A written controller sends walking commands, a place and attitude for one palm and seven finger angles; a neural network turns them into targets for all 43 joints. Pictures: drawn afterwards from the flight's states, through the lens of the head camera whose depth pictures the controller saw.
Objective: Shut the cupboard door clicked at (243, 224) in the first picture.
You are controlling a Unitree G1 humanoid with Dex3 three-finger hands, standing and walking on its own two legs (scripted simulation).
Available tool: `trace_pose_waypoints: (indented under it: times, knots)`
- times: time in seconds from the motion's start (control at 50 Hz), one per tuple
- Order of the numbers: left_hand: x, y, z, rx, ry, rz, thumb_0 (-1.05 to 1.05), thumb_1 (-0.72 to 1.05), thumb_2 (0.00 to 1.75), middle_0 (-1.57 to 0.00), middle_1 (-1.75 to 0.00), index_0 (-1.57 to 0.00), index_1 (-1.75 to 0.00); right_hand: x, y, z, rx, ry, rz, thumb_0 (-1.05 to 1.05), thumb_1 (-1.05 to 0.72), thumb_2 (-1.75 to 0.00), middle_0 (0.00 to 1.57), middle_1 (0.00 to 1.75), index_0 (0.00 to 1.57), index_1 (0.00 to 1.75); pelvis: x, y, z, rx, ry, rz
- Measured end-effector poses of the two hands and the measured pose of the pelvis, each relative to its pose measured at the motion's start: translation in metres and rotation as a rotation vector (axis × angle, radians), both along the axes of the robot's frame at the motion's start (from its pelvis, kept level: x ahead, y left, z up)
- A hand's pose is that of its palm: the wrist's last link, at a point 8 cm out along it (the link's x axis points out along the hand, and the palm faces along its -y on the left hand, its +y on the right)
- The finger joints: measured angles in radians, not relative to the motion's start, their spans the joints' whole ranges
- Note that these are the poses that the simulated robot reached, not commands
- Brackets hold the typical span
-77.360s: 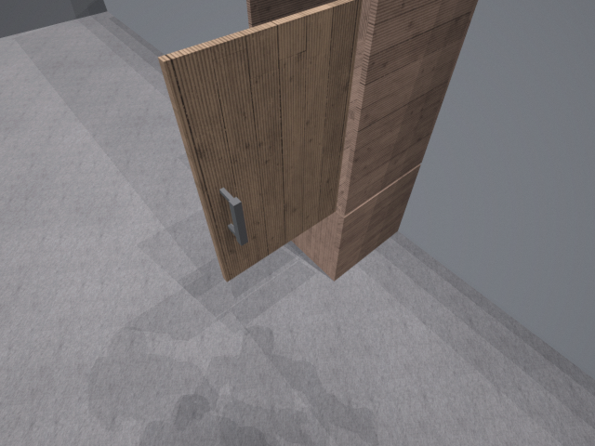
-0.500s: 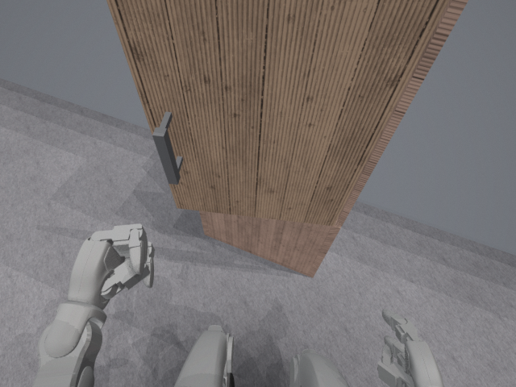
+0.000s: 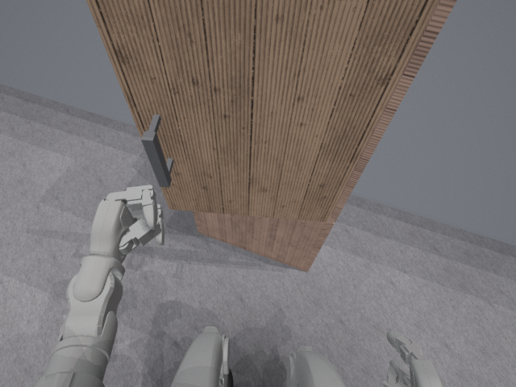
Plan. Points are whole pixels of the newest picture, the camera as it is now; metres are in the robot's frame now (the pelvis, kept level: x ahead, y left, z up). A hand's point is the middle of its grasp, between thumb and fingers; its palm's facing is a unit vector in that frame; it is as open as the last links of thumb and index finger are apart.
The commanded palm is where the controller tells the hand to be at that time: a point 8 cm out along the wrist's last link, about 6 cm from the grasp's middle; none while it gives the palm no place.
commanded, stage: bring the fist close to the handle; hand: left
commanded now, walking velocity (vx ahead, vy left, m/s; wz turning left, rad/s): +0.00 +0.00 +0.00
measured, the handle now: (160, 153) +0.49 +0.20 +0.03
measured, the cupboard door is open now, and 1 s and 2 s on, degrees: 16 15 0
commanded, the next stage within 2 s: push the door shut along its arc in 0.60 s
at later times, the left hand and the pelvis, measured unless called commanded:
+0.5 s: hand (162, 202) +0.39 +0.17 +0.03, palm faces -0.01 -1.00 -0.03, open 3.1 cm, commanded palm +0.37 +0.22 +0.03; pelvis +0.00 -0.01 +0.00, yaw -1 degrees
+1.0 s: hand (170, 184) +0.42 +0.17 +0.03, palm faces -0.09 -1.00 -0.04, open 3.1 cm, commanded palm +0.41 +0.20 +0.03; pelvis +0.00 +0.00 -0.01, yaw +0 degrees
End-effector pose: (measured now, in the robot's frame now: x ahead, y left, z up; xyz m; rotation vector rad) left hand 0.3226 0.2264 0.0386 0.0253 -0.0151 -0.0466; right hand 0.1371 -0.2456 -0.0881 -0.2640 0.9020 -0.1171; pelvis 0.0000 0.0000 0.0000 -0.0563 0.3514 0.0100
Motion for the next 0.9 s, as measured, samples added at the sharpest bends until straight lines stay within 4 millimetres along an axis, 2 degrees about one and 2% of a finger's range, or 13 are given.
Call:
trace_pose_waypoints:
  times: [0.14, 0.3, 0.46, 0.56, 0.78, 0.9]
  knots:
    - [0.024, -0.005, -0.002, 0.004, 0.001, 0.019, 0.02, 0.90, 0.90, -1.30, -1.50, -1.30, -1.50, -0.010, -0.002, -0.005, 0.007, 0.040, -0.014, 0.01, -0.90, -0.89, 0.20, 0.30, 0.21, 0.30, -0.001, -0.002, 0.000, 0.005, 0.008, -0.004]
    - [0.049, -0.004, -0.004, 0.007, -0.001, 0.029, 0.02, 0.90, 0.90, -1.29, -1.50, -1.30, -1.50, -0.031, -0.012, -0.014, 0.000, 0.113, -0.053, 0.01, -0.90, -0.89, 0.20, 0.30, 0.21, 0.30, -0.001, -0.005, -0.004, 0.008, 0.025, -0.012]
    - [0.045, 0.001, -0.007, 0.004, 0.017, 0.034, 0.02, 0.90, 0.90, -1.29, -1.50, -1.30, -1.50, -0.045, -0.018, -0.015, 0.007, 0.169, -0.088, 0.01, -0.90, -0.89, 0.20, 0.30, 0.21, 0.30, 0.002, -0.007, -0.001, 0.016, 0.028, -0.020]
    - [0.042, 0.003, -0.009, 0.002, 0.009, 0.037, 0.02, 0.90, 0.90, -1.29, -1.50, -1.30, -1.50, -0.044, -0.019, -0.016, -0.002, 0.173, -0.083, 0.01, -0.90, -0.89, 0.20, 0.30, 0.21, 0.30, 0.002, -0.007, -0.002, 0.014, 0.029, -0.015]
    - [0.050, -0.002, -0.007, 0.000, 0.004, 0.013, 0.02, 0.90, 0.90, -1.30, -1.50, -1.30, -1.50, -0.026, -0.015, -0.013, -0.004, 0.128, -0.068, 0.01, -0.90, -0.89, 0.20, 0.30, 0.21, 0.30, 0.002, -0.005, -0.003, 0.009, 0.031, -0.013]
    - [0.065, -0.004, -0.007, 0.015, 0.015, -0.015, 0.02, 0.90, 0.90, -1.30, -1.50, -1.30, -1.50, -0.025, -0.013, -0.015, -0.008, 0.127, -0.058, 0.01, -0.90, -0.89, 0.20, 0.30, 0.21, 0.30, 0.000, -0.005, -0.004, 0.005, 0.033, -0.008]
